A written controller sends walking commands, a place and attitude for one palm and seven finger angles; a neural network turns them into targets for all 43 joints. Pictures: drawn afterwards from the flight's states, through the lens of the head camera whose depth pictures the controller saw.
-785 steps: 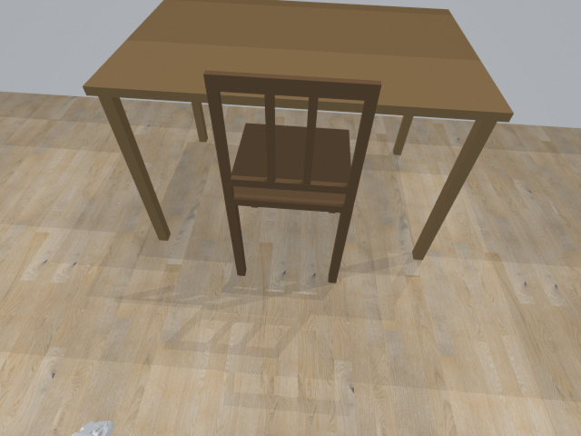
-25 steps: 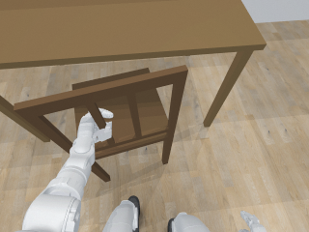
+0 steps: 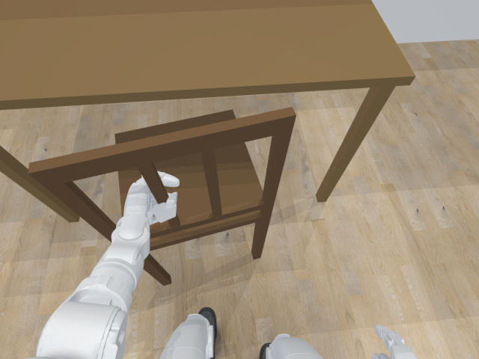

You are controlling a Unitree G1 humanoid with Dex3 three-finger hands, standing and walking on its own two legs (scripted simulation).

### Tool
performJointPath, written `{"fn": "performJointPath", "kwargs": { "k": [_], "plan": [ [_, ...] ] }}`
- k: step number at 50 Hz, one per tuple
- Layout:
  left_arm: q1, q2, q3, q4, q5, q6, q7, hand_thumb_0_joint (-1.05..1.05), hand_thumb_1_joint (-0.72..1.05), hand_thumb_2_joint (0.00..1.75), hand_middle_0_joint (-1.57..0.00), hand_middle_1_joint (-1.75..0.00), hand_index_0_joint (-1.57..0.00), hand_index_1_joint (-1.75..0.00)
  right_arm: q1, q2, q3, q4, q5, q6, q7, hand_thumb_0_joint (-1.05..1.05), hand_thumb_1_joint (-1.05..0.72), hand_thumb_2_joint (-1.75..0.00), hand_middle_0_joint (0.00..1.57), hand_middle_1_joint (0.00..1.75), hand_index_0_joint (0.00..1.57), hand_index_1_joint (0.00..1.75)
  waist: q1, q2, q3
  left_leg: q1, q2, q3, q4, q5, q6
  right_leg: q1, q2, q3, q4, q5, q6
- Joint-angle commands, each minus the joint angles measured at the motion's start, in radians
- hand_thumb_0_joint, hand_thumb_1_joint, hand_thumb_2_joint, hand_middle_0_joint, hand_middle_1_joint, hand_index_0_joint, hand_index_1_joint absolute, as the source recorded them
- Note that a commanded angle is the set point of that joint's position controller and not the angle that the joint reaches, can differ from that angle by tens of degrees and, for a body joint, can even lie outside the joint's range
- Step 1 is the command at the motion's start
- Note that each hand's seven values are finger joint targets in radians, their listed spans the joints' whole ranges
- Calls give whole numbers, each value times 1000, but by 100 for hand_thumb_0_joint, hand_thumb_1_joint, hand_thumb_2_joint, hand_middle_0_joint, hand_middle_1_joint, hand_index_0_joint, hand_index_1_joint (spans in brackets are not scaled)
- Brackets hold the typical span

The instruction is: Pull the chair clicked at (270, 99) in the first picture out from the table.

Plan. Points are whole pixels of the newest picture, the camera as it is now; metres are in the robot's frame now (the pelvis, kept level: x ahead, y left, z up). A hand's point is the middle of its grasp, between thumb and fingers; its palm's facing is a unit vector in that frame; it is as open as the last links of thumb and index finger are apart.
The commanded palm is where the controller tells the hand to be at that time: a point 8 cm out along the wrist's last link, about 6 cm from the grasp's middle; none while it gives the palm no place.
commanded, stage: step backward, pulling the chair out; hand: left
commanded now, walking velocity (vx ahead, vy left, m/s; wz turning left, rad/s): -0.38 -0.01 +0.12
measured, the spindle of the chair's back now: (162, 198) +0.41 +0.16 -0.07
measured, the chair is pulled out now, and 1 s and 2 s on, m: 0.12 0.13 0.14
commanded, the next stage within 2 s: none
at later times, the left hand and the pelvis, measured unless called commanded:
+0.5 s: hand (170, 208) +0.38 +0.13 -0.06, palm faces +0.04 -0.98 -0.19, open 5.3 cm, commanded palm +0.37 +0.18 -0.05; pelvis +0.00 -0.01 +0.00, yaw +0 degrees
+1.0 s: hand (170, 210) +0.37 +0.13 -0.06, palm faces +0.01 -0.98 -0.20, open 5.3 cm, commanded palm +0.37 +0.19 -0.05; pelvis +0.00 +0.00 +0.00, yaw +1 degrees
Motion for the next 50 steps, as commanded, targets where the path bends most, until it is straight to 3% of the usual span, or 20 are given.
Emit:
{"fn": "performJointPath", "kwargs": {
  "k": [1, 4, 6, 9, 12, 13, 17, 20, 23, 25, 29, 32, 34, 37, 42, 49, 50],
  "plan": [
    [-350, 209, 29, -215, 21, -68, 5, 0, 90, 90, -50, -145, -50, -145, 59, -157, -46, -78, 3, -34, -7, 0, -90, -90, 20, 30, 20, 30, 0, 88, -506, 415, 100, -183, -59, 8, 71, 8, -64, 90, -110, 70, 37],
    [-360, 215, 27, -222, 21, -63, 4, 0, 90, 90, -50, -145, -50, -145, 54, -143, -43, -85, 5, -32, -4, 0, -90, -90, 20, 30, 20, 30, -7, 23, -498, 392, 74, -140, -29, -19, 57, 30, -92, 125, -166, 79, 45],
    [-359, 239, 36, -218, 21, -64, 7, 0, 90, 90, -50, -145, -50, -145, 47, -145, -41, -88, 5, -32, -6, 0, -90, -90, 20, 30, 20, 30, -8, 19, -458, 383, 56, -110, -16, -46, 40, 25, -119, 139, -198, 67, 42],
    [-368, 246, 38, -218, 23, -66, 9, 0, 90, 90, -50, -145, -50, -145, 43, -142, -38, -85, 7, -32, -7, 0, -90, -90, 20, 30, 20, 30, -9, -11, -450, 393, 40, -89, -10, -51, 28, 28, -136, 141, -216, 76, 46],
    [-360, 235, 33, -212, 24, -67, 10, 0, 90, 90, -50, -145, -50, -145, 48, -152, -39, -78, 6, -34, -9, 0, -90, -90, 20, 30, 20, 30, -5, 43, -456, 421, 61, -125, -36, 2, 39, 18, -110, 108, -172, 102, 45],
    [-365, 226, 32, -211, 24, -67, 9, 0, 90, 90, -50, -145, -50, -145, 51, -152, -40, -75, 4, -33, -9, 0, -90, -90, 20, 30, 20, 30, -4, 32, -468, 426, 69, -143, -43, 25, 48, 16, -94, 97, -154, 109, 49],
    [-377, 199, 23, -212, 21, -71, 5, 0, 90, 90, -50, -145, -50, -145, 61, -160, -43, -65, 1, -37, -7, 0, -90, -90, 20, 30, 20, 30, 1, 106, -508, 452, 118, -224, -87, 47, 80, -17, -50, 68, -69, 47, 38],
    [-375, 200, 28, -200, 19, -66, 1, 0, 90, 90, -50, -145, -50, -145, 63, -160, -47, -62, -1, -41, -5, 0, -90, -90, 20, 30, 20, 30, 2, 98, -510, 445, 124, -233, -94, 29, 87, -10, -42, 70, -79, 21, 33],
    [-375, 195, 23, -203, 20, -62, 0, 0, 90, 90, -50, -145, -50, -145, 69, -155, -45, -63, 2, -43, 0, 0, -90, -90, 20, 30, 20, 30, 1, 109, -514, 429, 111, -199, -75, 13, 76, 11, -56, 83, -112, 46, 32],
    [-370, 215, 34, -195, 17, -58, 0, 0, 90, 90, -50, -145, -50, -145, 66, -156, -45, -69, 5, -44, -1, 0, -90, -90, 20, 30, 20, 30, -6, 47, -495, 400, 89, -173, -54, -5, 70, 29, -68, 104, -147, 60, 40],
    [-383, 248, 41, -208, 20, -57, 5, 0, 90, 90, -50, -145, -50, -145, 56, -142, -40, -77, 10, -44, 1, 0, -90, -90, 20, 30, 20, 30, -10, -21, -460, 385, 35, -72, 7, -49, 26, 52, -149, 163, -236, 90, 49],
    [-377, 274, 52, -193, 25, -55, 14, 0, 90, 90, -50, -145, -50, -145, 52, -144, -35, -72, 10, -42, -3, 0, -90, -90, 20, 30, 20, 30, -10, -22, -419, 395, 11, -40, 37, -46, 5, 34, -188, 159, -246, 144, 52],
    [-384, 266, 46, -198, 25, -58, 13, 0, 90, 90, -50, -145, -50, -145, 52, -145, -34, -70, 10, -42, -6, 0, -90, -90, 20, 30, 20, 30, -7, -21, -428, 408, 16, -54, 27, -2, 9, 35, -175, 134, -218, 182, 60],
    [-381, 242, 38, -194, 20, -63, 9, 0, 90, 90, -50, -145, -50, -145, 58, -153, -34, -68, 8, -41, -10, 0, -90, -90, 20, 30, 20, 30, -3, -3, -440, 425, 49, -125, -15, 63, 39, 22, -119, 98, -163, 159, 66],
    [-391, 192, 13, -202, 16, -70, -1, 0, 90, 90, -50, -145, -50, -145, 64, -158, -37, -64, 3, -42, -11, 0, -90, -90, 20, 30, 20, 30, 4, 91, -488, 444, 104, -219, -77, 54, 75, -7, -59, 68, -82, 48, 46],
    [-390, 172, 4, -197, 14, -63, -6, 0, 90, 90, -50, -145, -50, -145, 71, -155, -39, -64, 2, -52, -1, 0, -90, -90, 20, 30, 20, 30, 1, 101, -508, 443, 108, -215, -80, 10, 73, 0, -53, 71, -99, 23, 32],
    [-391, 190, 15, -199, 13, -61, -6, 0, 90, 90, -50, -145, -50, -145, 67, -160, -42, -65, 2, -53, -3, 0, -90, -90, 20, 30, 20, 30, 0, 106, -508, 432, 110, -219, -84, 7, 74, 9, -52, 72, -94, 17, 30]
  ]
}}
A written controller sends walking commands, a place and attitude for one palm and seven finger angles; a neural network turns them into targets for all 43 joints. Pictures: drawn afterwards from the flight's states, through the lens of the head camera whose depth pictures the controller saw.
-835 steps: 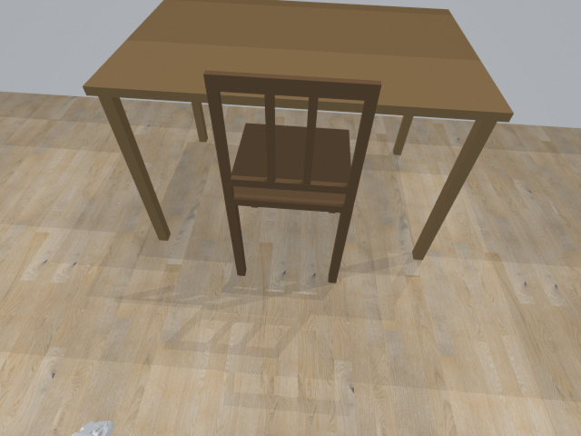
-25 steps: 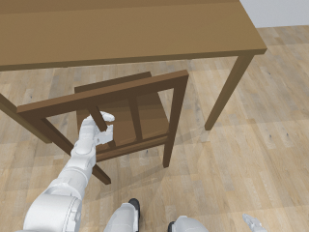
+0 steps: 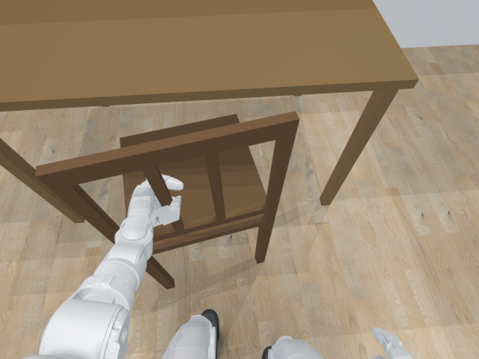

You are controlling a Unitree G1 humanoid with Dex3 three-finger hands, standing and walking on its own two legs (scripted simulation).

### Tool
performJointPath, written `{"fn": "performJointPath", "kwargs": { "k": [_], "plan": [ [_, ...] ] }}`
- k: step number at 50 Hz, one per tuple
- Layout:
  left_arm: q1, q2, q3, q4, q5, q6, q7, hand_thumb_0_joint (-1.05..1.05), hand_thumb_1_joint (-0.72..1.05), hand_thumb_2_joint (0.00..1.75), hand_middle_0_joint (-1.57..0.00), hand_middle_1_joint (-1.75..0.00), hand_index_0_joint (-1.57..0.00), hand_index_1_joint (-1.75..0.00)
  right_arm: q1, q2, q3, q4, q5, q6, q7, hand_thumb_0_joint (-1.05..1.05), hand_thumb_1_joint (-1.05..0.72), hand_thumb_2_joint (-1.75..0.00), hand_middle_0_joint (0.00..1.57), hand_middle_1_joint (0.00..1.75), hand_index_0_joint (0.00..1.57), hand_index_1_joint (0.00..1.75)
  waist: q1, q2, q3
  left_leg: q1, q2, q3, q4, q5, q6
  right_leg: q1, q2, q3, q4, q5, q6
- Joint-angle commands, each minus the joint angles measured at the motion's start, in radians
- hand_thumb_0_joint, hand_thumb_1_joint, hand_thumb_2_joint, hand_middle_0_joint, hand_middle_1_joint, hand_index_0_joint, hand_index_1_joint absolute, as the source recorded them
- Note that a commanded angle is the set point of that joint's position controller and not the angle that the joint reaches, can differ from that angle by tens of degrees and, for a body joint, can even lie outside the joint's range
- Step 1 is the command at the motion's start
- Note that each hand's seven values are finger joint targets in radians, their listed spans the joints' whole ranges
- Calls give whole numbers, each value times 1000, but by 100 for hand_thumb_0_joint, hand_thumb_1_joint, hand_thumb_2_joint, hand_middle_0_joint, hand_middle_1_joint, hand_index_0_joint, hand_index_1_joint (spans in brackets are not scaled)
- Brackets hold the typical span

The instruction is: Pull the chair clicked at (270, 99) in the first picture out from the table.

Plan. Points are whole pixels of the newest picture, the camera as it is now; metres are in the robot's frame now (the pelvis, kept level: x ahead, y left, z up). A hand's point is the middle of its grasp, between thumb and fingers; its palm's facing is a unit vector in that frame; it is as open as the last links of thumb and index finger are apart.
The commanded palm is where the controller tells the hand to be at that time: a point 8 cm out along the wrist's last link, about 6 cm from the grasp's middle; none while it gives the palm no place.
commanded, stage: step backward, pulling the chair out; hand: left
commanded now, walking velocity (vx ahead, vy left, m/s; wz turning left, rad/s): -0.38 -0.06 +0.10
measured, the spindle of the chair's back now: (166, 202) +0.40 +0.15 -0.07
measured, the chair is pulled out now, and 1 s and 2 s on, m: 0.13 0.14 0.14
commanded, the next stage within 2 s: none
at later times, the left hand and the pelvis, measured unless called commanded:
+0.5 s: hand (174, 212) +0.37 +0.13 -0.06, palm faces +0.02 -0.98 -0.20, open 5.4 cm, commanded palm +0.37 +0.18 -0.05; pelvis +0.00 -0.01 +0.00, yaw +0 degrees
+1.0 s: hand (174, 212) +0.37 +0.13 -0.06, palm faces +0.01 -0.98 -0.21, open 5.4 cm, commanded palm +0.37 +0.18 -0.05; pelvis +0.00 -0.01 +0.00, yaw +0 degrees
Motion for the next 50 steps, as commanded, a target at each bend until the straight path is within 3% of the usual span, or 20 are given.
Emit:
{"fn": "performJointPath", "kwargs": {
  "k": [1, 3, 7, 9, 11, 14, 15, 17, 21, 26, 30, 32, 34, 35, 38, 41, 42, 46, 50],
  "plan": [
    [-377, 200, 29, -225, 14, -77, 5, 0, 90, 90, -50, -145, -50, -145, 61, -162, -49, -77, 3, -36, -6, 0, -90, -90, 20, 30, 20, 30, -4, 86, -503, 410, 116, -202, -78, 3, 78, 2, -53, 85, -101, 24, 33],
    [-379, 204, 29, -232, 16, -75, 5, 0, 90, 90, -50, -145, -50, -145, 55, -156, -48, -84, 5, -36, -2, 0, -90, -90, 20, 30, 20, 30, -7, 68, -493, 388, 102, -172, -64, -39, 70, 11, -69, 106, -130, 19, 35],
    [-378, 247, 46, -227, 18, -73, 11, 0, 90, 90, -50, -145, -50, -145, 43, -143, -43, -89, 9, -37, -5, 0, -90, -90, 20, 30, 20, 30, -16, -49, -432, 370, 40, -75, 2, -103, 28, 13, -147, 163, -242, -6, 35],
    [-389, 255, 45, -230, 23, -77, 14, 0, 90, 90, -50, -145, -50, -145, 43, -143, -41, -82, 10, -40, -7, 0, -90, -90, 20, 30, 20, 30, -15, -30, -433, 400, 28, -50, 20, -84, 10, -3, -176, 153, -242, 22, 26],
    [-373, 260, 51, -215, 19, -77, 15, 0, 90, 90, -50, -145, -50, -145, 43, -150, -40, -78, 7, -41, -10, 0, -90, -90, 20, 30, 20, 30, -12, -20, -408, 412, 41, -81, -2, -51, 22, -22, -148, 131, -222, 26, 40],
    [-385, 230, 36, -228, 20, -87, 10, 0, 90, 90, -50, -145, -50, -145, 47, -148, -40, -75, 6, -42, -12, 0, -90, -90, 20, 30, 20, 30, -9, -14, -440, 422, 59, -118, -27, 5, 40, -6, -113, 111, -180, 59, 52],
    [-381, 237, 41, -214, 18, -84, 11, 0, 90, 90, -50, -145, -50, -145, 46, -162, -42, -72, 6, -41, -14, 0, -90, -90, 20, 30, 20, 30, -9, 14, -425, 429, 67, -135, -36, 19, 48, -22, -99, 101, -162, 57, 52],
    [-383, 213, 30, -221, 20, -89, 9, 0, 90, 90, -50, -145, -50, -145, 59, -162, -42, -67, 4, -41, -12, 0, -90, -90, 20, 30, 20, 30, -3, 61, -467, 431, 95, -185, -64, 51, 65, -15, -71, 84, -102, 63, 48],
    [-388, 198, 29, -207, 17, -91, 7, 0, 90, 90, -50, -145, -50, -145, 67, -165, -45, -57, 2, -44, -9, 0, -90, -90, 20, 30, 20, 30, -3, 90, -480, 435, 121, -232, -92, 21, 85, -32, -46, 77, -76, 4, 37],
    [-376, 211, 32, -207, 14, -82, 4, 0, 90, 90, -50, -145, -50, -145, 67, -164, -46, -66, 7, -46, -3, 0, -90, -90, 20, 30, 20, 30, -4, 63, -464, 385, 96, -172, -62, -39, 70, 14, -72, 108, -142, 14, 35],
    [-385, 261, 50, -212, 18, -75, 12, 0, 90, 90, -50, -145, -50, -145, 60, -149, -44, -76, 14, -49, -5, 0, -90, -90, 20, 30, 20, 30, -18, -53, -444, 393, 30, -57, 29, -45, 17, 23, -166, 156, -235, 69, 32],
    [-388, 272, 54, -213, 22, -76, 15, 0, 90, 90, -50, -145, -50, -145, 53, -147, -40, -74, 12, -48, -5, 0, -90, -90, 20, 30, 20, 30, -13, -36, -415, 398, 24, -43, 45, -38, 7, 3, -190, 157, -235, 96, 35],
    [-388, 265, 52, -213, 24, -79, 16, 0, 90, 90, -50, -145, -50, -145, 51, -147, -39, -73, 12, -48, -6, 0, -90, -90, 20, 30, 20, 30, -12, -35, -418, 411, 26, -52, 39, -26, 10, -11, -181, 141, -218, 93, 41],
    [-380, 262, 47, -201, 18, -76, 14, 0, 90, 90, -50, -145, -50, -145, 47, -155, -39, -72, 11, -46, -10, 0, -90, -90, 20, 30, 20, 30, -13, -6, -396, 421, 39, -80, 16, -9, 18, -29, -159, 119, -202, 68, 41],
    [-391, 231, 41, -215, 18, -86, 9, 0, 90, 90, -50, -145, -50, -145, 56, -153, -38, -70, 7, -47, -10, 0, -90, -90, 20, 30, 20, 30, -6, -10, -435, 411, 72, -150, -29, 31, 51, -8, -99, 101, -143, 65, 53],
    [-390, 219, 37, -215, 17, -91, 9, 0, 90, 90, -50, -145, -50, -145, 61, -160, -39, -65, 6, -47, -12, 0, -90, -90, 20, 30, 20, 30, -1, 56, -456, 422, 97, -189, -54, 47, 67, -15, -76, 90, -99, 55, 46],
    [-394, 210, 30, -214, 16, -91, 7, 0, 90, 90, -50, -145, -50, -145, 60, -156, -39, -64, 5, -46, -11, 0, -90, -90, 20, 30, 20, 30, -1, 48, -460, 413, 102, -195, -57, 38, 73, -13, -69, 88, -96, 46, 47],
    [-393, 212, 24, -215, 12, -89, 6, 0, 90, 90, -50, -145, -50, -145, 62, -159, -39, -66, 9, -48, -10, 0, -90, -90, 20, 30, 20, 30, -2, 52, -448, 388, 89, -169, -46, -17, 63, -1, -86, 107, -131, 17, 40],
    [-387, 229, 31, -207, 16, -85, 9, 0, 90, 90, -50, -145, -50, -145, 62, -154, -40, -70, 12, -51, -12, 0, -90, -90, 20, 30, 20, 30, -10, 2, -449, 407, 60, -117, -10, -4, 38, 4, -118, 120, -173, 50, 38]
  ]
}}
